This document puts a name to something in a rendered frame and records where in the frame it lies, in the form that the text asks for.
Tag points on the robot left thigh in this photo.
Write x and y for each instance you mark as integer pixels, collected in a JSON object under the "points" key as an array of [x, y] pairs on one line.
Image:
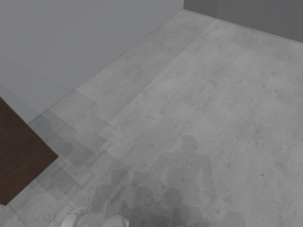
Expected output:
{"points": [[116, 221]]}

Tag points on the left robot hand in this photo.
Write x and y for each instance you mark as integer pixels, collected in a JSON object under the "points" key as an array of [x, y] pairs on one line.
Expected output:
{"points": [[72, 219]]}

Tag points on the cabinet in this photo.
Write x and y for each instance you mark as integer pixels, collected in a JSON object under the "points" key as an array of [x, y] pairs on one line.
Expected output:
{"points": [[23, 157]]}

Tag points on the drawer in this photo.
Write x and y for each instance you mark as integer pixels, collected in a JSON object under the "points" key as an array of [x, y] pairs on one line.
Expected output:
{"points": [[10, 123]]}

